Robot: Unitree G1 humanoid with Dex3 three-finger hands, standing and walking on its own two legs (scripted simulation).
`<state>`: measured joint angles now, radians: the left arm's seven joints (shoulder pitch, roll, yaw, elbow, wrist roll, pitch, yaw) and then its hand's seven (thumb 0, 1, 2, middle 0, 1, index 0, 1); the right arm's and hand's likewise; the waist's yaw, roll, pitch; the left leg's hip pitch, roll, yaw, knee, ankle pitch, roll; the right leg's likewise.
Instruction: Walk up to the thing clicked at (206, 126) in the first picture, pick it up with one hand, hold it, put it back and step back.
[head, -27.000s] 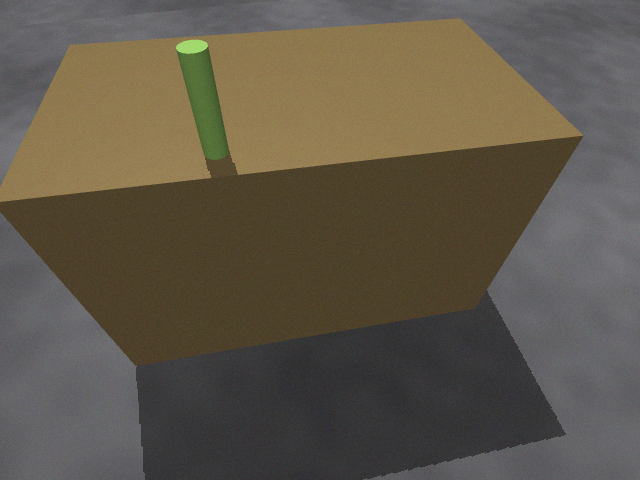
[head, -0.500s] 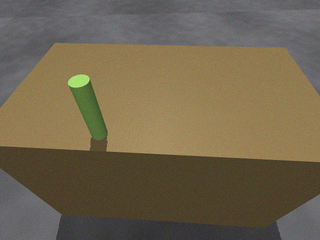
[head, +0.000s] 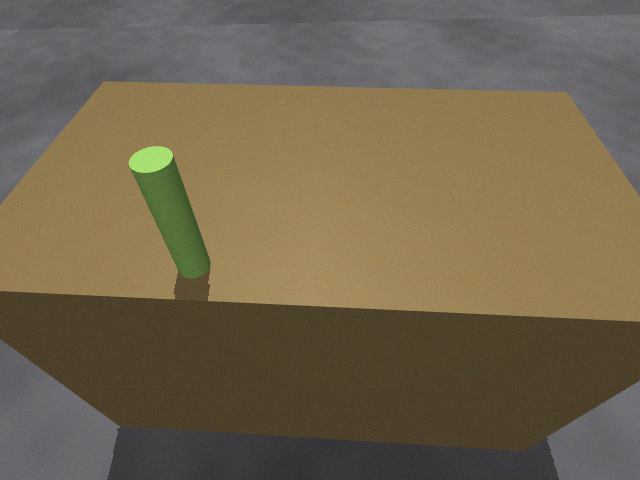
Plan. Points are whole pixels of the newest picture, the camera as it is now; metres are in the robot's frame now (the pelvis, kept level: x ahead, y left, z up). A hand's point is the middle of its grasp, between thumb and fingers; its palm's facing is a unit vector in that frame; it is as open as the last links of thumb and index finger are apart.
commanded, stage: stand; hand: left
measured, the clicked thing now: (176, 220) +0.43 +0.22 +0.07
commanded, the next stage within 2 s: none
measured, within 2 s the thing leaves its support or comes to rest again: neither
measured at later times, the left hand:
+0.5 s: hand out of the picture +0.08 +0.25 -0.15, palm faces -0.03 -0.94 -0.35, open 7.4 cm
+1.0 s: hand out of the picture +0.09 +0.25 -0.15, palm faces -0.03 -0.94 -0.35, open 7.4 cm
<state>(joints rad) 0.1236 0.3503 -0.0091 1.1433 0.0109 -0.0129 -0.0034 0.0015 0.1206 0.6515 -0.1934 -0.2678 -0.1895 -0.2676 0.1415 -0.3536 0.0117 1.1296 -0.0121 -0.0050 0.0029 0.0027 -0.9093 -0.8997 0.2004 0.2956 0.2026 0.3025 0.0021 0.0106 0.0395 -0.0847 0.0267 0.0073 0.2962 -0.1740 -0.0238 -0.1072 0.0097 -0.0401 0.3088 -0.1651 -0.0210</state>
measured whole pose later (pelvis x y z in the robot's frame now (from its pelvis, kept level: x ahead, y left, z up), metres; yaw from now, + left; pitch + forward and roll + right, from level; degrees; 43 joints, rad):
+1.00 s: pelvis +0.01 +0.00 +0.00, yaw +0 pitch -2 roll +0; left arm 0.11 0.35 -0.01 1.13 0.01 -0.01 0.00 0.01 0.91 0.90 -0.21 -0.30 -0.20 -0.30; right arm 0.12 -0.35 0.01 1.12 -0.01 -0.01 0.00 0.00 -0.91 -0.90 0.20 0.30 0.20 0.30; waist 0.00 0.01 0.04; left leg -0.07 0.03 0.01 0.29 -0.19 -0.02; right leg -0.10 0.01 -0.04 0.31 -0.18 -0.02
